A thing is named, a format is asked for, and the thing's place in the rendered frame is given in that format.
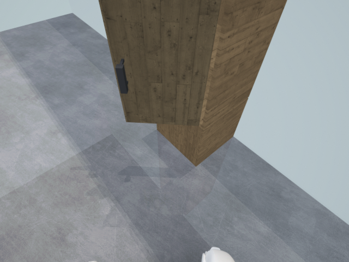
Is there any right robot thigh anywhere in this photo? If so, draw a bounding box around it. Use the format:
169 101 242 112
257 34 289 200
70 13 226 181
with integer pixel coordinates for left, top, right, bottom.
202 249 235 262

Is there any handle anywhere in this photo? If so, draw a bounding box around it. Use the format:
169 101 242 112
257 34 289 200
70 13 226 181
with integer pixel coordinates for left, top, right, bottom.
115 59 128 94

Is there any cupboard door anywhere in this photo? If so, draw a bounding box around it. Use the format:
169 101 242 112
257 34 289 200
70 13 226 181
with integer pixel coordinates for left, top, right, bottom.
99 0 221 126

